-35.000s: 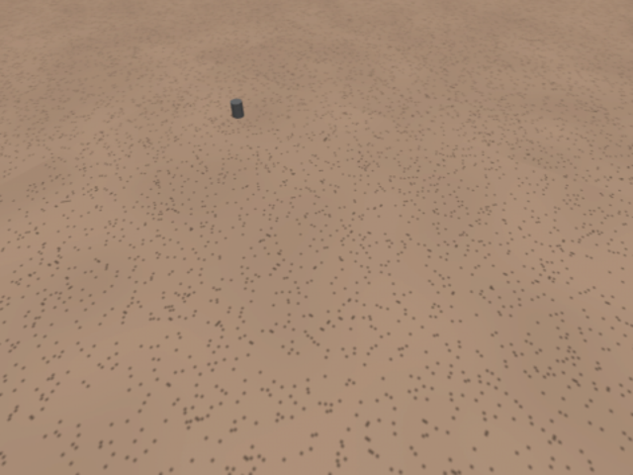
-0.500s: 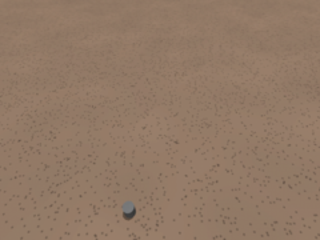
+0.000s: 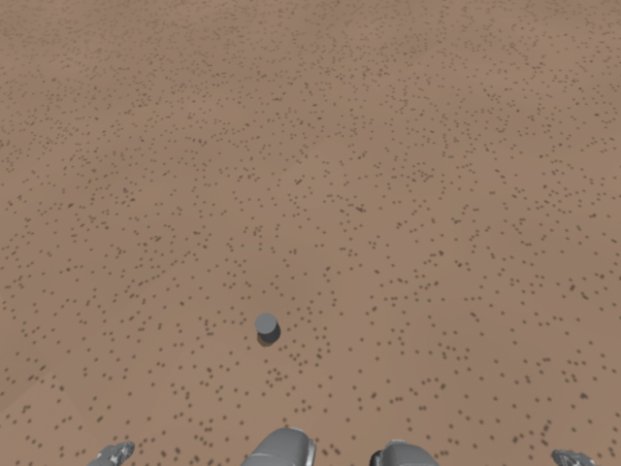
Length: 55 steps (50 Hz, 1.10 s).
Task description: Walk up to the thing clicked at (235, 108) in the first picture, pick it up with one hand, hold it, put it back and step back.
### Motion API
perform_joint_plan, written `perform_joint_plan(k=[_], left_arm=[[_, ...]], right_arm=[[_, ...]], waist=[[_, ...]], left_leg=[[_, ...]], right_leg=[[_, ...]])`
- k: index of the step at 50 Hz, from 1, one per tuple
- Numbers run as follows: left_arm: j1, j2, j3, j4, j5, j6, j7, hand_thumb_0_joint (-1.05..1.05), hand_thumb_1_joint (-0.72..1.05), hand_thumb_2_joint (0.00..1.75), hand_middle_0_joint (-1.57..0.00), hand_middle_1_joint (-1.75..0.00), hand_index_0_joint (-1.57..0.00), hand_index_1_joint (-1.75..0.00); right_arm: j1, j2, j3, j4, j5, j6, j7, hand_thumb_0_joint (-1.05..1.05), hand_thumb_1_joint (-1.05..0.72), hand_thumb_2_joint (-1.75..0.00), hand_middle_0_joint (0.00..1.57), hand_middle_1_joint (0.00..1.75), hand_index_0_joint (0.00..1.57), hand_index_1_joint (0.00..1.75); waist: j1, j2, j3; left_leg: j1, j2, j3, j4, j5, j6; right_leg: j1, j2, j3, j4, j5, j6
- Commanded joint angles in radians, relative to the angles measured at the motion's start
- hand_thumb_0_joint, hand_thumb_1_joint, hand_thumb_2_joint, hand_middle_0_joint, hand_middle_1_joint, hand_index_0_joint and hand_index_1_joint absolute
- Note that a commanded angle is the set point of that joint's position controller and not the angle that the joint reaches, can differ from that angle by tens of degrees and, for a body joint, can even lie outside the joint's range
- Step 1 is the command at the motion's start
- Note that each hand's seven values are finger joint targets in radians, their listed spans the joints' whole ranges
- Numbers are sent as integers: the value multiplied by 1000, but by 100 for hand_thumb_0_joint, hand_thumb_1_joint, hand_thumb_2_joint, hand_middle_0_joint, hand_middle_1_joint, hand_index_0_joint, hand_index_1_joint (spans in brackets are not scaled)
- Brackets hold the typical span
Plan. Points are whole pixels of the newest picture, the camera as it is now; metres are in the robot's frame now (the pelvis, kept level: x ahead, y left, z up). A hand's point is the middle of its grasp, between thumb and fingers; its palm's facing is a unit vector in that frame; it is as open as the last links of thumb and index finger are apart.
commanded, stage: step back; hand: left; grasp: from above
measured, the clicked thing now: (268, 328) +0.53 +0.23 -0.71
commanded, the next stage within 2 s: none
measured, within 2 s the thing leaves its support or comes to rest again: neither
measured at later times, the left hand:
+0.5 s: hand out of the picture -0.04 +0.30 -0.15, palm faces -0.05 -0.91 -0.41, open 7.4 cm
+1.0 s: hand out of the picture -0.15 +0.32 -0.15, palm faces -0.03 -0.92 -0.39, open 7.4 cm
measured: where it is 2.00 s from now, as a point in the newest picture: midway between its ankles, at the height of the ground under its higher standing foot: outside the picture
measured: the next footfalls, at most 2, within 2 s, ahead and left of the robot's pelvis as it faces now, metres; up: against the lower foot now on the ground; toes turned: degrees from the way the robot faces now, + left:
left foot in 0.16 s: -0.04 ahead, +0.14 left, +0.00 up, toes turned +0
right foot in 0.52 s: -0.13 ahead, -0.11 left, +0.00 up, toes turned +0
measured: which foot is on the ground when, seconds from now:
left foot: up 0.00-0.14, down 0.16-0.54, up 0.56-0.84, down 0.86-1.00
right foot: down 0.00-0.18, up 0.20-0.50, down 0.52-0.88, up 0.90-1.00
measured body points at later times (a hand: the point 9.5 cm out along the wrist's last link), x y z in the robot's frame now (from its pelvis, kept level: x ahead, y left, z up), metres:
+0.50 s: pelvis -0.13 +0.02 +0.00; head -0.07 +0.03 +0.44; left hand -0.03 +0.35 -0.12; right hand -0.01 -0.29 -0.11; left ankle -0.08 +0.14 -0.73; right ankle -0.17 -0.11 -0.71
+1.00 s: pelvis -0.29 +0.05 +0.00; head -0.23 +0.07 +0.44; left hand -0.15 +0.37 -0.12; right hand -0.22 -0.26 -0.11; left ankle -0.25 +0.16 -0.73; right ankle -0.27 -0.10 -0.65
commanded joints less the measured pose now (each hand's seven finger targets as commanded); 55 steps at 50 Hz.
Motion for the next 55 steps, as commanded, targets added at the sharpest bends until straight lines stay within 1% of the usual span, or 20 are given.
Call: perform_joint_plan(k=[1, 4, 7, 9, 10, 13, 19, 25, 26, 27, 28, 29, 32, 37, 42, 43, 44, 45, 49, 55], left_arm=[[56, 282, 85, -95, 2, -20, 30, 0, 90, 90, -20, -30, -20, -30], [26, 299, 86, -120, -4, -12, 22, 0, 90, 90, -20, -30, -20, -30], [-6, 273, 71, -144, -18, 2, 14, 0, 90, 90, -20, -30, -20, -30], [-42, 226, 64, -162, -21, 1, 22, 0, 90, 90, -20, -30, -20, -30], [-89, 251, 78, -148, -1, 2, 35, 0, 90, 90, -20, -30, -20, -30], [43, 222, 80, -87, -35, 2, 25, 0, 90, 90, -20, -30, -20, -30], [34, 211, 75, -117, -20, -13, 11, 0, 90, 90, -20, -30, -20, -30], [172, 184, 69, -51, -9, -34, 8, 0, 90, 90, -20, -30, -20, -30], [172, 225, 78, -51, 4, -43, 12, 0, 90, 90, -20, -30, -20, -30], [163, 310, 103, -65, 13, -50, 10, 0, 90, 90, -20, -30, -20, -30], [94, 408, 118, -95, 4, -43, 7, 0, 90, 90, -20, -30, -20, -30], [44, 384, 117, -129, 9, -52, 10, 0, 90, 90, -20, -30, -20, -30], [-28, 280, 91, -155, -4, -44, 18, 0, 90, 90, -20, -30, -20, -30], [44, 266, 89, -165, 6, -26, 29, 0, 90, 90, -20, -30, -20, -30], [-6, 277, 74, -188, -17, 0, 18, 0, 90, 90, -20, -30, -20, -30], [16, 242, 65, -194, -18, 8, 16, 0, 90, 90, -20, -30, -20, -30], [-8, 208, 56, -207, -25, 3, 20, 0, 90, 90, -20, -30, -20, -30], [-78, 256, 85, -197, -13, 3, 35, 0, 90, 90, -20, -30, -20, -30], [72, 243, 86, -122, -30, 11, 23, 0, 90, 90, -20, -30, -20, -30], [65, 219, 77, -129, -11, 6, 3, 0, 90, 90, -20, -30, -20, -30]], right_arm=[[9, -168, -35, -83, -13, -27, -17, 0, -90, -90, 20, 30, 20, 30], [85, -162, -41, -57, -20, -30, -9, 0, -90, -90, 20, 30, 20, 30], [178, -165, -55, -23, -34, -39, 0, 0, -90, -90, 20, 30, 20, 30], [66, -329, -89, -77, -52, -42, 11, 0, -90, -90, 20, 30, 20, 30], [59, -346, -95, -80, -45, -47, 10, 0, -90, -90, 20, 30, 20, 30], [-72, -208, -49, -106, -43, -57, -12, 0, -90, -90, 20, 30, 20, 30], [35, -200, -56, -115, -28, -56, -22, 0, -90, -90, 20, 30, 20, 30], [-16, -222, -60, -140, -11, -30, -12, 0, -90, -90, 20, 30, 20, 30], [-11, -184, -47, -142, 1, -28, -9, 0, -90, -90, 20, 30, 20, 30], [2, -146, -36, -158, 4, -28, -3, 0, -90, -90, 20, 30, 20, 30], [-64, -138, -43, -165, -1, -20, -18, 0, -90, -90, 20, 30, 20, 30], [-46, -175, -59, -146, -7, -12, -21, 0, -90, -90, 20, 30, 20, 30], [43, -165, -47, -108, 15, -28, -23, 0, -90, -90, 20, 30, 20, 30], [50, -154, -39, -131, -4, -35, -25, 0, -90, -90, 20, 30, 20, 30], [172, -150, -59, -81, -28, -50, -11, 0, -90, -90, 20, 30, 20, 30], [152, -192, -74, -95, -47, -55, -9, 0, -90, -90, 20, 30, 20, 30], [94, -311, -91, -120, -48, -52, 1, 0, -90, -90, 20, 30, 20, 30], [86, -347, -101, -133, -48, -55, 4, 0, -90, -90, 20, 30, 20, 30], [-30, -216, -64, -146, -42, -68, -19, 0, -90, -90, 20, 30, 20, 30], [50, -208, -71, -149, -32, -66, -23, 0, -90, -90, 20, 30, 20, 30]], waist=[[48, -200, -243], [10, -235, -279], [-56, -156, -270], [-62, 230, -211], [-97, 206, -177], [19, 88, -146], [-50, 122, -184], [-2, 142, -262], [0, 81, -266], [-9, -157, -249], [37, -341, -194], [14, -248, -153], [-37, -143, -161], [27, -211, -211], [-40, -193, -255], [-34, -76, -243], [-40, 226, -215], [-93, 215, -198], [26, 101, -155], [-43, 131, -214]], left_leg=[[-41, 54, 30, -213, -37, -2], [95, 72, 101, -397, -9, 24], [292, 108, 104, -723, 260, 68], [238, 474, -350, -843, 429, 258], [111, 526, -397, -869, 468, 340], [184, 356, -103, -759, 644, 231], [396, 396, -92, -665, 764, 294], [303, 332, -35, -544, 599, 199], [169, 304, -31, -516, 455, 142], [-36, 165, 41, -360, 218, 68], [-34, 36, 66, -114, -127, 26], [-5, 57, -58, 57, -131, 16], [-24, -5, -40, 88, -4, 13], [-36, 52, 23, -197, -39, -10], [246, 81, 137, -697, 253, 37], [297, 197, -58, -760, 286, 79], [258, 428, -361, -836, 382, 214], [109, 519, -470, -863, 450, 326], [158, 363, -147, -759, 568, 231], [357, 382, -123, -730, 560, 274]], right_leg=[[324, -271, 293, -166, 436, -209], [273, -254, 272, -164, 379, -175], [91, -188, 195, -79, 185, -72], [-167, 119, 45, 293, -393, 29], [-109, 126, 177, 491, -449, 31], [-163, 139, 214, 653, -252, 16], [-149, 74, 146, 404, -295, 69], [157, 59, -8, -235, 27, 36], [248, 12, 86, -246, 117, 14], [306, -169, 382, -252, 172, -60], [86, -383, 591, -320, 260, -263], [10, -405, 610, -312, 307, -288], [80, -216, 276, -190, 437, -174], [279, -227, 266, -135, 483, -184], [145, -169, 220, -25, 321, -94], [3, -97, 195, 62, 137, -41], [-148, 108, 64, 253, -255, 15], [-81, 124, 179, 483, -439, 25], [-145, 127, 226, 686, -244, 20], [-113, 84, 156, 422, -276, 77]])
